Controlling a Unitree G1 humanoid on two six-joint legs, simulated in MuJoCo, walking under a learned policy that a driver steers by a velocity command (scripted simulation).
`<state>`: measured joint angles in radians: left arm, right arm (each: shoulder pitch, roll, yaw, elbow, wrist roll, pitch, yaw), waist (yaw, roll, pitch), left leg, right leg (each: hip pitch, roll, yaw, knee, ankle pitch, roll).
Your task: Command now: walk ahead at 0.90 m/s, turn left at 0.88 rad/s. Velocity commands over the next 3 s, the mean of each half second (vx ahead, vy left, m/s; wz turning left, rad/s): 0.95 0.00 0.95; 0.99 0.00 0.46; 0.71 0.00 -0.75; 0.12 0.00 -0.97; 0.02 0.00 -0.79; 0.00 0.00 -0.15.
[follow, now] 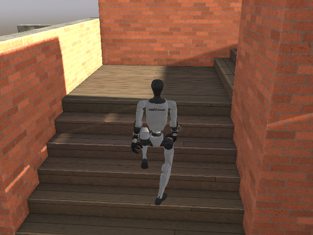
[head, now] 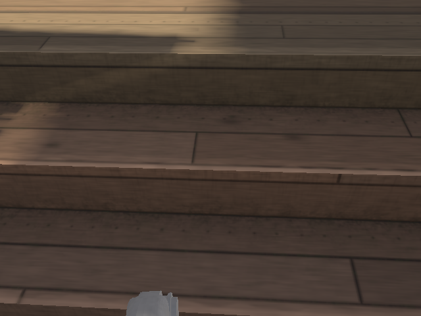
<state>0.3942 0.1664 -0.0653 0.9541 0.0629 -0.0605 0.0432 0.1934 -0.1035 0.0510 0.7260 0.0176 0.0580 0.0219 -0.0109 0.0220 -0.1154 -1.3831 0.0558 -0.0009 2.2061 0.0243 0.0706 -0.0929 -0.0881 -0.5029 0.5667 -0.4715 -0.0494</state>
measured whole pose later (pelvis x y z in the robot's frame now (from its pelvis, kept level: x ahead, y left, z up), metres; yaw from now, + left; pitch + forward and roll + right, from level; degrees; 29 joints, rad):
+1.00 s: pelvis +0.64 +0.24 +0.36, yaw +43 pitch +3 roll +0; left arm 0.62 0.15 0.00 0.94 -0.01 -0.08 0.03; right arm -0.02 -0.11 0.10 0.46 0.02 -0.07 0.04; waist 0.12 0.01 -0.04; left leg -0.67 0.05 0.00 0.84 -0.14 0.02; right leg -0.02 -0.09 -0.01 0.45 -0.41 0.00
